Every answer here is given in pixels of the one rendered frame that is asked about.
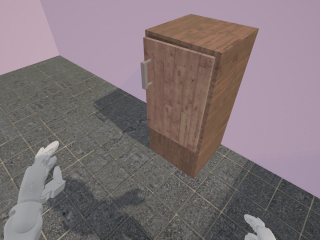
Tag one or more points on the robot left hand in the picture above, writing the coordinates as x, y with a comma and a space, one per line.
33, 183

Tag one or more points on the robot right hand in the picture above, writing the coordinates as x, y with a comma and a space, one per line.
258, 226

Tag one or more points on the cupboard door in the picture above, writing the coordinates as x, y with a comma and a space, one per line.
177, 97

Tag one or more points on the handle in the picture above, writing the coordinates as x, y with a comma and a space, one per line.
144, 74

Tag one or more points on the robot left forearm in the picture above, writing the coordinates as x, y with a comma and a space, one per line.
25, 222

